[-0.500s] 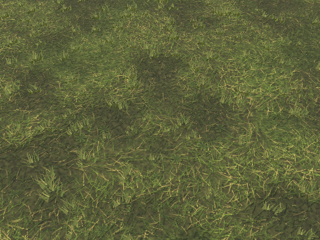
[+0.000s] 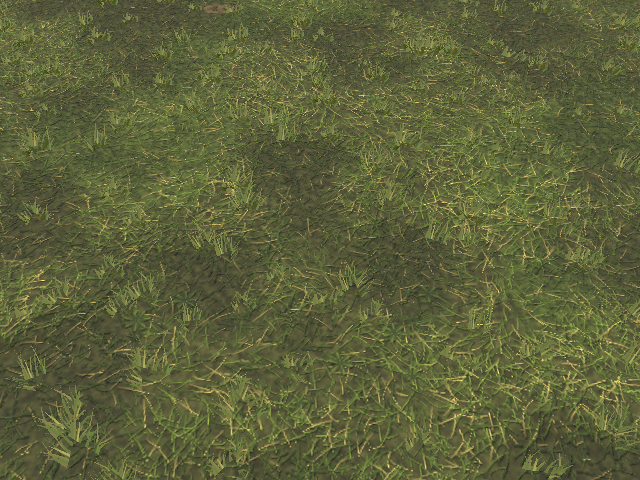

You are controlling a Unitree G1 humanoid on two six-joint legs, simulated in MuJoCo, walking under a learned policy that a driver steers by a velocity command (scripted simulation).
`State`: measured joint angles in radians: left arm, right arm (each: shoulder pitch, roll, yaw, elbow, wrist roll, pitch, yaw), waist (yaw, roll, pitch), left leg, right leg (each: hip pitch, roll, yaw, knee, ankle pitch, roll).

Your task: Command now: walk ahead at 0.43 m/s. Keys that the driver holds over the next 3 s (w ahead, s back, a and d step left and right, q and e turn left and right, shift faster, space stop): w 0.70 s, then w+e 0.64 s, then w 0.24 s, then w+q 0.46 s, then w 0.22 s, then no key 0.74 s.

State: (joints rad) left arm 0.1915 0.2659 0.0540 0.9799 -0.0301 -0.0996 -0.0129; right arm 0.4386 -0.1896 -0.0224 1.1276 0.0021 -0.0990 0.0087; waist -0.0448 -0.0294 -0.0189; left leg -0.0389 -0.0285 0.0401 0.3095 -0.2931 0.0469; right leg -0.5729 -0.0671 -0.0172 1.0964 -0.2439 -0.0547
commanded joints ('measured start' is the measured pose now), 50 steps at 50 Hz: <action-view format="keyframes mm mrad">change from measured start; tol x32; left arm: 1 -130 12 -3 -93 8 -2 -11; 9 -322 50 -9 -194 -2 -2 -34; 14 264 278 82 -45 24 10 -16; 50 125 27 34 -74 -6 60 27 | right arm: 1 24 -129 -9 -44 -7 6 -19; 14 150 -30 6 -102 -8 19 -15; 35 -523 -111 -30 -328 19 -8 17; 41 20 -371 -124 -216 -11 -20 5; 50 -250 -150 -62 -223 -20 -32 -3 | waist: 1 1 101 128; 9 10 124 159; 15 183 -175 -385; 35 121 -10 114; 42 -85 281 -419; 50 62 114 36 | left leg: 1 47 233 -180 -177 360 135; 8 47 266 -99 -211 395 118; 12 105 245 -32 191 951 58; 15 -600 -24 -176 1064 -247 -18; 16 -702 39 -165 1119 -199 6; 37 -581 105 -51 186 262 1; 40 4 119 -73 202 245 83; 42 486 471 -752 27 24 256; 50 -147 300 -77 -181 256 128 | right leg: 1 -220 -39 -3 -165 109 32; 10 52 51 -37 -557 221 -33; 13 664 6 46 -516 149 -125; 14 1032 -280 565 -619 -103 -305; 21 312 -141 230 -964 85 -178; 33 506 -137 81 -978 214 -150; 39 606 -150 100 -666 609 -96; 43 -180 55 159 242 -285 4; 50 -66 -86 118 52 40 8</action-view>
